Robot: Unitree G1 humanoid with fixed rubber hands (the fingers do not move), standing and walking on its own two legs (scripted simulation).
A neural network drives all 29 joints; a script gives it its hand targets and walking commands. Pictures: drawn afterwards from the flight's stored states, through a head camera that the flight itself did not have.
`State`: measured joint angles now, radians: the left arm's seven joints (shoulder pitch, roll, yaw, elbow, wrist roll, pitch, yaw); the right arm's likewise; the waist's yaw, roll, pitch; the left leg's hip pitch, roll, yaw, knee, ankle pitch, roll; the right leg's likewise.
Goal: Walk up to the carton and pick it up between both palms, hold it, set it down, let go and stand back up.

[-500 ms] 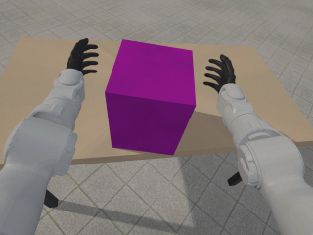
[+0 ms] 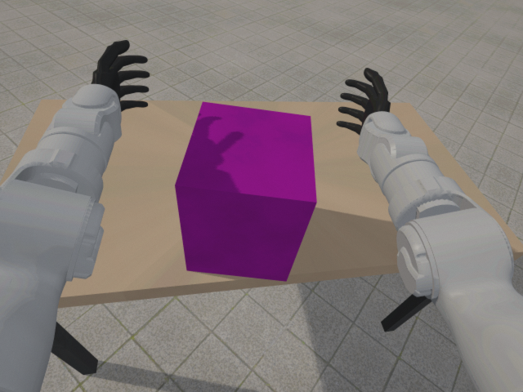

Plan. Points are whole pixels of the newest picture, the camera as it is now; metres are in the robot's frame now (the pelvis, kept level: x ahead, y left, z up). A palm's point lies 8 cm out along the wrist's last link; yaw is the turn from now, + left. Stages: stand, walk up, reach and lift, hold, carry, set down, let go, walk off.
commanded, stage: set down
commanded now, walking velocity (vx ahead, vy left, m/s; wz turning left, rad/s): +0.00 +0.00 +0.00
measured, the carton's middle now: (246, 196) +0.48 -0.04 +0.01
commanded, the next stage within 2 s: none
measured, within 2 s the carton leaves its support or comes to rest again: neither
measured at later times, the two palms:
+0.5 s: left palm (112, 158) +0.44 +0.17 +0.14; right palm (360, 178) +0.40 -0.19 +0.13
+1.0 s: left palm (101, 213) +0.39 +0.19 +0.09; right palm (354, 225) +0.35 -0.18 +0.08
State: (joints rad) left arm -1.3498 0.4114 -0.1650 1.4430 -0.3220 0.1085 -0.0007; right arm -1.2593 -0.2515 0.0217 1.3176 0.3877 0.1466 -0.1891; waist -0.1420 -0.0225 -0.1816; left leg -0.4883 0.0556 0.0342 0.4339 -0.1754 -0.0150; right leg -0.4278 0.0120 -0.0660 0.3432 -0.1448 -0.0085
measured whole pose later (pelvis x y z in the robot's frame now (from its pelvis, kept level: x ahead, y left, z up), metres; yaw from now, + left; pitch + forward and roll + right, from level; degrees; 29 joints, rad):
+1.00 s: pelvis -0.01 +0.01 +0.00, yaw -1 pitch +0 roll -1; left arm -0.59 0.25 0.06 0.74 -0.12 0.14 -0.05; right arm -0.50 -0.12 -0.02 0.70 0.24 0.02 -0.24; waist -0.05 -0.03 0.00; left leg -0.21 0.04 0.06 0.40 -0.19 0.00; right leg -0.16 0.00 -0.04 0.32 -0.16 0.01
